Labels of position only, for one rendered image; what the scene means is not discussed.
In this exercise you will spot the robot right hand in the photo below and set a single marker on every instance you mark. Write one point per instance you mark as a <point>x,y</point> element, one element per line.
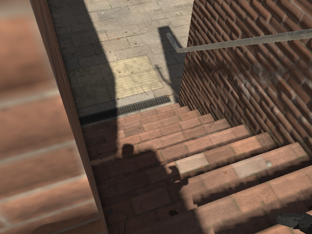
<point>303,221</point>

